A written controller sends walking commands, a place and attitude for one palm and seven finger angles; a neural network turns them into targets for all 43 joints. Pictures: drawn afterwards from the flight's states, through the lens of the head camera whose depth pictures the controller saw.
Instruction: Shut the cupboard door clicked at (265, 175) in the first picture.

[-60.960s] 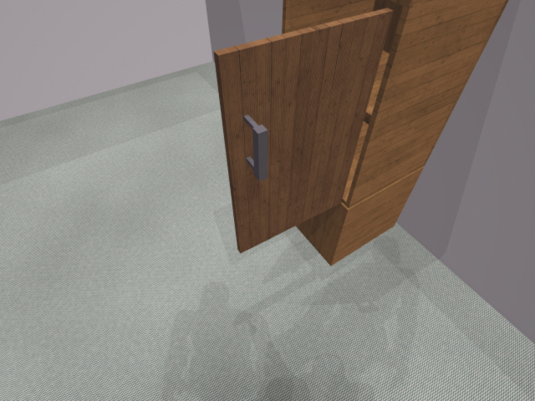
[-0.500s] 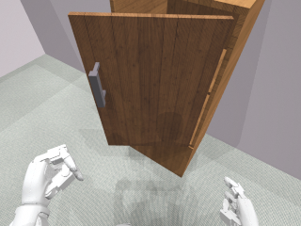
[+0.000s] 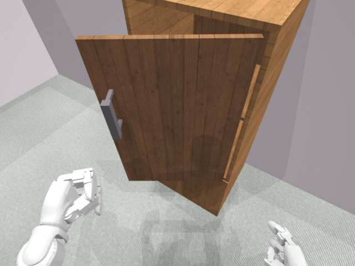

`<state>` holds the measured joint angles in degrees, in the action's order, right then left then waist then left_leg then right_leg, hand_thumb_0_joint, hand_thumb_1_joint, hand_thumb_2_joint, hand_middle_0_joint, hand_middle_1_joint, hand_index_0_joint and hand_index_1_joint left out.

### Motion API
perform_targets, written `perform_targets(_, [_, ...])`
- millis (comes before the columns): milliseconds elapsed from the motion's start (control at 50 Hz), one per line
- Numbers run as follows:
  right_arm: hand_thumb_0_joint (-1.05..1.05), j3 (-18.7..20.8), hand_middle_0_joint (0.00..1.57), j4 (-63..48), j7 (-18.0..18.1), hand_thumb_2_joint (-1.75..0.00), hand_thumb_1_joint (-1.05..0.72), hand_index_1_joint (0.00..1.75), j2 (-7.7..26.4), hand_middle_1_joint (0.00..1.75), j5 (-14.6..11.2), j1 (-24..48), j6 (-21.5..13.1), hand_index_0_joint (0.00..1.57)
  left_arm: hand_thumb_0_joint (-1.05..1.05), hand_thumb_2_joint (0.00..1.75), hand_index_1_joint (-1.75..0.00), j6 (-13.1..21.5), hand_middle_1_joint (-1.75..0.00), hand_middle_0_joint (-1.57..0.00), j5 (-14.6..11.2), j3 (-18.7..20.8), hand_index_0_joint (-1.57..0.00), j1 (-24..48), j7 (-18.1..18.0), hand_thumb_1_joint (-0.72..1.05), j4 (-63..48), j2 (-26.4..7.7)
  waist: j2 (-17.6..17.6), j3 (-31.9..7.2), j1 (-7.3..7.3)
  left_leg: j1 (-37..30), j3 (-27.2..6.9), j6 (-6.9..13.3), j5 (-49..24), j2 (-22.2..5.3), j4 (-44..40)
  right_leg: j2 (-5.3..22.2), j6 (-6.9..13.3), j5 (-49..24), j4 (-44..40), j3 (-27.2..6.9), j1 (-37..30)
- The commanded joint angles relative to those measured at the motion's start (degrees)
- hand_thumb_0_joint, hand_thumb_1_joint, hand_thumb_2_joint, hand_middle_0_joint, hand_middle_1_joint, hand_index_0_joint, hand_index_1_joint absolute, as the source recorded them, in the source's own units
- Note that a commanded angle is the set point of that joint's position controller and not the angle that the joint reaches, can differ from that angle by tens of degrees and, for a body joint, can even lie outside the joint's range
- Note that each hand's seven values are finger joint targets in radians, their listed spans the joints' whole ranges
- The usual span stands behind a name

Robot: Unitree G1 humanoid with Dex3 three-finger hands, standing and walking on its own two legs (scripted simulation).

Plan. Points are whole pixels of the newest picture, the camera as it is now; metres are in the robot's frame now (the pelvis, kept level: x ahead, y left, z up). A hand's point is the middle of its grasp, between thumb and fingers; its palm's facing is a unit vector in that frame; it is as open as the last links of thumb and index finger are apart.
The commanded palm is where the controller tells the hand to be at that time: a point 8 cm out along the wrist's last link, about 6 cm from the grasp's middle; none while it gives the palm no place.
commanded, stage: raise the hand and make a fist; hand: left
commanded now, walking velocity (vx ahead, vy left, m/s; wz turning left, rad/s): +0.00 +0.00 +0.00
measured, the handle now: (113, 115) +0.45 +0.20 +0.09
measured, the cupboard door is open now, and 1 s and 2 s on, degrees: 33 33 33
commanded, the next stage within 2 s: bring the fist close to the handle in 0.20 s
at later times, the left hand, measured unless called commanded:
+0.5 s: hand (91, 192) +0.24 +0.19 +0.09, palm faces +0.12 -0.99 -0.04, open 3.1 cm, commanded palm +0.22 +0.23 +0.09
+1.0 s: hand (109, 166) +0.30 +0.17 +0.08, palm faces +0.04 -1.00 -0.02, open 3.1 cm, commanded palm +0.28 +0.22 +0.09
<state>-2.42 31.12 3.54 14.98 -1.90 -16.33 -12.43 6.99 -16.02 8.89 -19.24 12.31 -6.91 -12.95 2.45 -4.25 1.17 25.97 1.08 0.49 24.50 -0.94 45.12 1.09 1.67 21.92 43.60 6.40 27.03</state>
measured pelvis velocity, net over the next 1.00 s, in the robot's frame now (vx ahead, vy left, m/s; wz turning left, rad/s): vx -0.01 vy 0.00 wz -0.01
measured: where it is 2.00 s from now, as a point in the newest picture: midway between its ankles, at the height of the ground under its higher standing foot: outside the picture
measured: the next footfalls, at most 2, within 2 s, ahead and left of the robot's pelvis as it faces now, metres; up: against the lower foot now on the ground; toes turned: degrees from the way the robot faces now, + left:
none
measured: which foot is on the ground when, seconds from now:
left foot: down 0.00-1.00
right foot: down 0.00-1.00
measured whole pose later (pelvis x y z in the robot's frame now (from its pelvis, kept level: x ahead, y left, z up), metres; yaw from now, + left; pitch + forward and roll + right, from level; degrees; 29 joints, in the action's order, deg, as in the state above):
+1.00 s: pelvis -0.01 +0.00 +0.00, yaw -1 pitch +5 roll +0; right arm -2.1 34.9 3.1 14.6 -1.6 -14.6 -10.3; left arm 9.4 -12.7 9.0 2.0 8.1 12.1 -12.3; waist 1.8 -2.7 0.5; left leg 25.1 2.0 0.6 22.5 -0.7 42.5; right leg 1.2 1.7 20.1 42.0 5.4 26.9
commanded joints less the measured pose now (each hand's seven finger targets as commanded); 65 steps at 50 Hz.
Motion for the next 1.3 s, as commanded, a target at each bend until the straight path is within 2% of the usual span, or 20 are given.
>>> perform_targets(0, [0.00,2.84,0.20,-9.58,0.70,-0.90,-0.90,0.30,5.28,0.30,0.17,4.58,-3.41,0.20,0.00,0.90,-1.50,6.27,-1.50,-1.30,-1.15,8.71,-1.30,6.06,-2.37,0.90,-15.24,-9.48,-2.87,-9.96,1.29,-1.22,-1.60,0.27,-18.41,1.91,-6.35,-0.38,-1.11,-19.10,-5.49,-4.20,-9.86])
perform_targets(20, [0.00,2.77,0.20,-9.21,0.65,-0.90,-0.90,0.30,5.26,0.30,0.29,4.66,-3.41,0.20,0.00,0.90,-1.50,7.54,-1.50,-1.30,-1.03,9.53,-1.30,6.95,-3.42,0.90,-15.59,-10.50,-3.86,-8.74,1.23,-0.42,-1.72,0.28,-17.63,1.75,-6.18,-0.38,-1.06,-17.72,-5.80,-4.65,-9.78])
perform_targets(100, [0.00,2.72,0.20,-7.85,0.05,-0.90,-0.90,0.30,5.18,0.30,0.26,4.83,-4.08,0.20,0.00,0.90,-1.50,11.07,-1.50,-1.30,-0.14,5.29,-1.30,8.21,-4.06,0.90,-13.72,-6.49,0.93,-6.76,-0.14,-0.97,-1.42,0.14,-14.87,1.91,-5.86,-0.55,-0.72,-14.15,-5.73,-4.43,-6.37])
perform_targets(180, [0.00,2.98,0.20,-8.08,0.22,-0.90,-0.90,0.30,6.03,0.30,-0.16,4.62,-4.23,0.20,0.00,0.90,-1.50,8.82,-1.50,-1.30,0.26,2.16,-1.30,5.18,-1.21,0.90,-10.35,-5.75,-0.21,-6.17,-0.55,-0.03,-1.38,0.54,-12.65,1.95,-5.84,-0.11,-0.91,-11.23,-7.42,-5.53,-6.38])
perform_targets(240, [0.00,3.08,0.20,-8.83,0.64,-0.90,-0.90,0.30,6.15,0.30,-0.35,4.89,-3.87,0.20,0.00,0.90,-1.50,6.54,-1.50,-1.30,-0.49,3.65,-1.30,3.85,0.29,0.90,-9.75,-7.13,-4.93,-6.35,-0.23,1.38,-1.33,0.77,-11.67,2.03,-5.61,0.69,-1.68,-9.20,-9.14,-7.43,-7.91])
perform_targets(340, [0.00,2.59,0.20,-8.01,1.25,-0.90,-0.90,0.30,5.35,0.30,0.02,6.61,-3.71,0.20,0.00,0.90,-1.50,8.41,-1.50,-1.30,-0.79,8.44,-1.30,15.48,-3.01,0.90,-12.57,-10.36,-3.36,-6.48,-0.38,1.21,-1.47,0.61,-9.84,2.02,-5.96,0.71,-1.62,-4.05,-9.84,-8.20,-7.31])
perform_targets(400, [0.00,2.36,0.20,-6.56,0.98,-0.90,-0.90,0.30,5.19,0.30,0.03,6.22,-4.47,0.20,0.00,0.90,-1.50,10.47,-1.50,-1.30,-0.30,5.97,-1.30,18.03,-4.20,0.90,-10.08,-7.62,0.66,-5.55,-1.16,-0.57,-1.72,0.42,-9.20,1.91,-6.37,-0.13,-1.03,-4.78,-8.42,-6.03,-4.62])
perform_targets(500, [0.00,2.63,0.20,-5.71,0.97,-0.90,-0.90,0.30,6.21,0.30,-0.25,5.05,-4.93,0.20,0.00,0.90,-1.50,8.35,-1.50,-1.30,1.18,-0.07,-1.30,20.57,-1.69,0.90,-3.55,-4.86,-0.26,-6.91,-1.89,-1.08,-2.19,0.73,-10.10,1.85,-6.82,-0.21,-0.95,-7.86,-7.70,-5.24,-4.68])
perform_targets(540, [0.00,2.81,0.20,-6.05,1.05,-0.90,-0.90,0.30,6.51,0.30,-0.33,4.71,-4.45,0.20,0.00,0.90,-1.50,6.15,-1.50,-1.30,1.18,1.15,-1.30,19.60,-1.03,0.90,-0.78,-5.91,-3.14,-8.09,-1.22,-0.47,-2.06,0.81,-11.28,1.84,-7.03,0.03,-1.16,-9.39,-7.87,-5.43,-6.46])
perform_targets(620, [0.00,2.74,0.20,-6.46,1.03,-0.90,-0.90,0.30,6.22,0.30,-0.13,5.46,-3.38,0.20,0.00,0.90,-1.50,4.45,-1.50,-1.30,1.09,6.02,-1.30,22.89,-3.39,0.90,-0.65,-9.11,-4.15,-9.56,0.48,-0.95,-1.92,0.50,-13.25,1.80,-8.32,-0.04,-1.01,-11.28,-7.60,-4.87,-8.91])
perform_targets(640, [0.00,2.60,0.20,-6.87,0.83,-0.90,-0.90,0.30,5.81,0.30,-0.01,6.02,-3.24,0.20,0.00,0.90,-1.50,4.68,-1.50,-1.30,1.13,5.51,-1.30,23.68,-4.26,0.90,-1.41,-7.76,-3.85,-9.64,0.58,-1.41,-1.79,0.50,-13.95,1.83,-8.68,-0.06,-0.99,-12.35,-7.33,-4.51,-8.96])
perform_targets(720, [0.00,2.73,0.20,-5.71,0.38,-0.90,-0.90,0.30,5.70,0.30,0.53,5.77,-2.73,0.20,0.00,0.90,-1.50,7.58,-1.50,-1.30,2.49,7.28,-1.30,29.38,-7.53,0.90,-2.03,-9.74,-1.85,-11.14,0.21,-2.68,-1.28,0.42,-15.93,1.54,-8.45,-0.37,-0.76,-14.67,-6.43,-4.47,-9.32])
perform_targets(800, [0.00,3.05,0.20,-4.88,-0.33,-0.90,-0.90,0.30,5.86,0.30,0.51,4.99,-2.50,0.20,0.00,0.90,-1.50,8.72,-1.50,-1.30,3.57,3.21,-1.30,29.20,-6.62,0.90,1.37,-6.23,1.07,-11.11,-0.66,-4.13,-0.95,0.21,-17.72,1.49,-8.08,-0.59,-0.42,-17.65,-5.78,-3.96,-8.00])
perform_targets(860, [0.00,3.23,0.20,-4.46,-0.12,-0.90,-0.90,0.30,6.44,0.30,0.10,4.39,-1.77,0.20,0.00,0.90,-1.50,7.14,-1.50,-1.30,3.19,1.80,-1.30,31.29,-4.62,0.90,5.85,-5.55,-2.23,-9.09,-1.50,-2.72,-1.23,0.34,-15.96,1.50,-8.34,-0.57,-0.65,-16.62,-6.76,-4.16,-7.55])
perform_targets(920, [0.00,3.52,0.20,-4.47,0.41,-0.90,-0.90,0.30,6.99,0.30,-0.01,4.29,-0.96,0.20,0.00,0.90,-1.50,5.82,-1.50,-1.30,2.36,5.02,-1.30,32.81,-3.83,0.90,8.49,-8.46,-5.25,-10.08,-1.17,-2.06,-0.92,0.59,-15.27,1.65,-8.26,-0.42,-0.97,-16.13,-7.67,-4.81,-8.93])
perform_targets(980, [0.00,3.42,0.20,-4.86,0.38,-0.90,-0.90,0.30,6.22,0.30,-0.02,5.02,-0.92,0.20,0.00,0.90,-1.50,6.95,-1.50,-1.30,2.40,3.89,-1.30,38.26,-4.61,0.90,4.83,-6.85,-0.79,-13.14,-0.66,-4.84,-1.22,0.32,-18.32,1.64,-8.79,-0.50,-0.46,-18.88,-6.35,-4.20,-9.61])
perform_targets(1060, [0.00,3.34,0.20,-3.67,0.03,-0.90,-0.90,0.30,5.87,0.30,0.32,4.46,-0.86,0.20,0.00,0.90,-1.50,9.20,-1.50,-1.30,3.62,2.93,-1.30,42.10,-6.83,0.90,5.56,-6.20,0.14,-13.60,-1.48,-6.24,-1.51,0.17,-20.58,1.16,-8.32,-0.71,-0.40,-20.31,-5.55,-3.76,-8.15])
perform_targets(1120, [0.00,3.55,0.20,-3.03,-0.27,-0.90,-0.90,0.30,6.46,0.30,0.44,3.80,-0.38,0.20,0.00,0.90,-1.50,9.34,-1.50,-1.30,4.40,2.49,-1.30,42.10,-7.31,0.90,10.26,-6.23,-2.96,-12.72,-1.84,-5.20,-1.48,0.35,-19.39,1.10,-8.13,-0.75,-0.52,-19.44,-5.81,-3.78,-7.71])
perform_targets(1200, [0.00,3.27,0.20,-2.73,-0.19,-0.90,-0.90,0.30,6.66,0.30,-0.03,3.90,1.18,0.20,0.00,0.90,-1.50,7.06,-1.50,-1.30,4.90,2.04,-1.30,47.03,-6.74,0.90,17.93,-6.15,-3.06,-9.02,-2.33,-2.33,-1.27,0.18,-14.05,1.58,-9.18,-0.48,-0.51,-15.00,-7.17,-4.15,-6.26])
perform_targets(1280, [0.00,3.27,0.20,-2.84,0.30,-0.90,-0.90,0.30,6.72,0.30,0.05,4.18,2.15,0.20,0.00,0.90,-1.50,7.27,-1.50,-1.30,4.65,4.08,-1.30,55.73,-7.24,0.90,19.02,-8.81,-2.55,-12.28,-2.49,-2.77,-0.82,0.51,-13.01,1.80,-8.94,-0.17,-0.68,-14.00,-7.96,-5.39,-7.64])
